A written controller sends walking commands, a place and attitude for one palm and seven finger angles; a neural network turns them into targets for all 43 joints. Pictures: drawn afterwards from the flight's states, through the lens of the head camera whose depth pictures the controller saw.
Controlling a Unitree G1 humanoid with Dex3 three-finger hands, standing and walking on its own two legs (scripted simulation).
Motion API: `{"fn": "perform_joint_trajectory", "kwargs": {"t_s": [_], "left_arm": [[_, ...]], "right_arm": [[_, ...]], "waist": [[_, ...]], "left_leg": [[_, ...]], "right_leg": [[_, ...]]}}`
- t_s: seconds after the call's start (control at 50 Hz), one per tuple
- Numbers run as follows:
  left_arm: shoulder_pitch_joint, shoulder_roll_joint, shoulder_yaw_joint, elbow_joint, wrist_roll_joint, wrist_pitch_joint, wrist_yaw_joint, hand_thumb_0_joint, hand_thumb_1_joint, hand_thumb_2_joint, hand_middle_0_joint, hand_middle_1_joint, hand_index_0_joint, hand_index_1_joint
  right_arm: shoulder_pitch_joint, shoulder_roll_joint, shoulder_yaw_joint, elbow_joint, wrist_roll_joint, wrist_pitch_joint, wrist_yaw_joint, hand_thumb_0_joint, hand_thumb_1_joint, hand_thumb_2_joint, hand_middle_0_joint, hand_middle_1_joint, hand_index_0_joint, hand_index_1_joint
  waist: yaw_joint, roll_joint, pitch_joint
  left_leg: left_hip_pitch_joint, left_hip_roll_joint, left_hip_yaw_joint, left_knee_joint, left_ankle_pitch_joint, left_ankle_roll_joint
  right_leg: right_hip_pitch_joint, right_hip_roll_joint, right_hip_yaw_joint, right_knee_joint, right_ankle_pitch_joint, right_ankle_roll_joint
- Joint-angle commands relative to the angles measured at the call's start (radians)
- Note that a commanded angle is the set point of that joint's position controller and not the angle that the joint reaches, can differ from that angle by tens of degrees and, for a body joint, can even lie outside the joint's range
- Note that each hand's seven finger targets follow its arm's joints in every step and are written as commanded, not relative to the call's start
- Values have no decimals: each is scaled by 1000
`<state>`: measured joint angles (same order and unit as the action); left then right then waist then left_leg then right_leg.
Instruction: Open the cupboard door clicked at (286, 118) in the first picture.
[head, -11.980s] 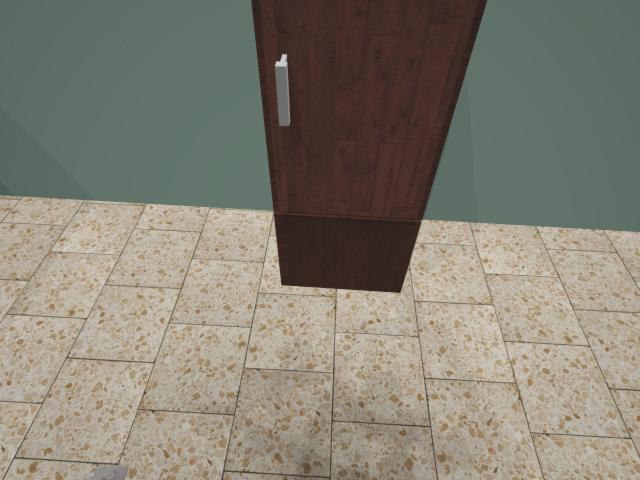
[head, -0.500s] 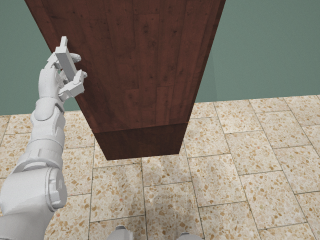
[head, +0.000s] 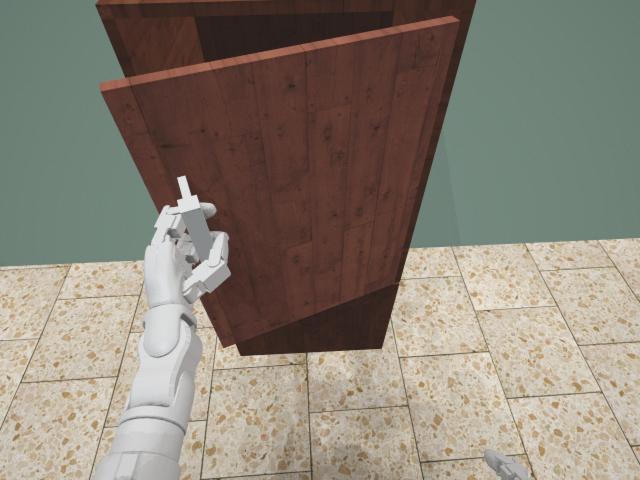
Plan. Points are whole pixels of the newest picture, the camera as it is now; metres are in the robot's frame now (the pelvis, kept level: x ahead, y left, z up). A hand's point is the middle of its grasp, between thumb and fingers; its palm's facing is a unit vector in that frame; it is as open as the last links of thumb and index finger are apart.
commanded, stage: pull the door open along its arc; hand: left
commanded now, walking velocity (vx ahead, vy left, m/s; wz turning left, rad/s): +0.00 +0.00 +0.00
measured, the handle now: (199, 229) +0.42 +0.17 +0.09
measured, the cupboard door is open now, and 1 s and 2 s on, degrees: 20 39 40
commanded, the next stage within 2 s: open thumb and fingers to let go in 0.44 s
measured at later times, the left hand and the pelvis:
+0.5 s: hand (294, 337) +0.26 +0.04 +0.09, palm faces +0.30 -0.95 -0.03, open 6.4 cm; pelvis +0.00 -0.03 +0.00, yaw +4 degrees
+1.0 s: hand (276, 326) +0.27 +0.06 +0.09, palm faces +0.42 -0.91 +0.00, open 11.5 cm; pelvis -0.01 -0.04 +0.00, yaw +5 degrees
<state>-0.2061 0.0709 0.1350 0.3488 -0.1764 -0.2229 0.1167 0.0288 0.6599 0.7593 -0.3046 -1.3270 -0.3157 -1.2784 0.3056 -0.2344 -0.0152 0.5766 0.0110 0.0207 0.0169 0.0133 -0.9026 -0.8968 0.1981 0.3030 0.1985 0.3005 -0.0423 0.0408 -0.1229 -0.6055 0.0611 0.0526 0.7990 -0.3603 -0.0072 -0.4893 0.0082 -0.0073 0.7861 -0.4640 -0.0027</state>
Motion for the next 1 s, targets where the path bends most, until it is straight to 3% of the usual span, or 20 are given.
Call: {"fn": "perform_joint_trajectory", "kwargs": {"t_s": [0.0,0.08,0.1,0.16,0.24,0.32,0.38,0.5,0.52,0.56,0.62,0.66,0.74,0.8,0.84,0.92,0.98], "left_arm": [[-74,-14,-45,-403,78,-19,258,0,900,900,-400,-1350,-400,-1350],[6,-151,-206,-527,212,73,440,0,900,900,-400,-1350,-400,-1350],[51,-182,-246,-507,248,103,471,0,900,900,-400,-1350,-400,-1350],[21,-255,-349,-534,310,143,504,0,900,900,-400,-1350,-400,-1350],[118,-334,-432,-588,255,165,479,0,900,900,-400,-1350,-400,-1350],[243,-393,-500,-640,239,192,457,0,900,900,-400,-1350,-400,-1350],[398,-360,-481,-731,221,210,437,0,900,900,-400,-1350,-400,-1350],[187,-275,-382,-647,218,196,474,0,900,900,-400,-1350,-400,-1350],[73,-240,-343,-621,216,182,489,0,900,900,-400,-1350,-400,-1350],[93,-249,-339,-573,225,163,492,0,760,840,-390,-1335,-390,-1335],[139,-259,-359,-578,230,142,468,0,550,750,-375,-1313,-375,-1313],[108,-270,-383,-582,234,127,454,0,410,690,-365,-1298,-365,-1298],[92,-266,-396,-577,239,104,438,0,130,570,-345,-1268,-345,-1268],[123,-242,-377,-574,236,92,429,0,-80,480,-330,-1245,-330,-1245],[101,-254,-389,-593,234,83,429,0,-220,420,-320,-1230,-320,-1230],[132,-261,-394,-579,238,81,433,0,-500,300,-300,-1200,-300,-1200],[99,-269,-400,-580,239,80,443,0,-500,300,-292,-1150,-292,-1150]], "right_arm": [[-89,-81,-32,-157,-30,-47,19,0,-900,-900,200,300,200,300],[-151,-64,-28,-181,-56,-13,26,0,-900,-900,200,300,200,300],[-151,-63,-27,-182,-64,-3,25,0,-900,-900,200,300,200,300],[-194,-51,-22,-190,-71,23,12,0,-900,-900,200,300,200,300],[-253,-31,-8,-194,-55,34,5,0,-900,-900,200,300,200,300],[-283,-15,5,-194,-46,27,21,0,-900,-900,200,300,200,300],[-294,-10,11,-213,-44,30,30,0,-900,-900,200,300,200,300],[-322,-18,15,-176,-60,26,-1,0,-900,-900,200,300,200,300],[-328,-22,16,-158,-64,25,-11,0,-900,-900,200,300,200,300],[-323,-16,12,-150,-70,18,-19,0,-900,-900,200,300,200,300],[-286,-22,0,-160,-68,13,-19,0,-900,-900,200,300,200,300],[-269,-25,-2,-158,-66,10,-20,0,-900,-900,200,300,200,300],[-250,-33,-7,-160,-63,7,-20,0,-900,-900,200,300,200,300],[-236,-35,-11,-163,-63,5,-24,0,-900,-900,200,300,200,300],[-240,-33,-9,-170,-61,5,-25,0,-900,-900,200,300,200,300],[-242,-33,-10,-174,-60,4,-26,0,-900,-900,200,300,200,300],[-240,-33,-10,-172,-61,1,-26,0,-900,-900,200,300,200,300]], "waist": [[66,-55,-265],[56,-39,-238],[42,-97,-203],[19,-99,-164],[28,-95,-140],[41,-67,-119],[66,-84,-134],[49,-149,-32],[41,-155,-33],[55,-144,-65],[61,-162,-128],[42,-148,-120],[34,-142,-125],[40,-169,-136],[41,-134,-143],[42,-139,-130],[39,-137,-138]], "left_leg": [[269,-48,-22,-60,395,18],[281,-43,-29,-59,364,12],[267,-40,-38,-59,341,14],[273,-42,-45,-56,284,16],[303,-49,-48,-64,259,14],[321,-49,-57,-60,268,13],[322,-56,-52,-57,280,11],[271,-72,-66,-41,196,13],[254,-77,-70,-38,176,16],[251,-81,-69,-34,175,14],[260,-79,-66,-50,218,16],[265,-78,-64,-46,226,19],[264,-76,-67,-49,229,23],[263,-74,-68,-49,242,23],[266,-75,-63,-51,239,23],[270,-71,-62,-48,238,23],[275,-71,-61,-44,233,24]], "right_leg": [[94,31,-67,-67,525,-5],[79,16,-69,-71,474,-13],[75,16,-75,-85,452,-13],[51,6,-67,-111,401,-19],[92,-4,-61,-153,410,-18],[112,-13,-64,-159,446,-20],[160,-25,-57,-166,529,-11],[92,-45,-10,-221,404,6],[69,-52,1,-220,373,11],[79,-61,25,-224,364,12],[129,-61,17,-196,468,16],[120,-63,18,-191,507,21],[114,-59,8,-175,507,18],[129,-58,8,-170,537,20],[121,-57,4,-161,523,17],[108,-49,-7,-161,495,11],[96,-43,-13,-159,459,7]]}}
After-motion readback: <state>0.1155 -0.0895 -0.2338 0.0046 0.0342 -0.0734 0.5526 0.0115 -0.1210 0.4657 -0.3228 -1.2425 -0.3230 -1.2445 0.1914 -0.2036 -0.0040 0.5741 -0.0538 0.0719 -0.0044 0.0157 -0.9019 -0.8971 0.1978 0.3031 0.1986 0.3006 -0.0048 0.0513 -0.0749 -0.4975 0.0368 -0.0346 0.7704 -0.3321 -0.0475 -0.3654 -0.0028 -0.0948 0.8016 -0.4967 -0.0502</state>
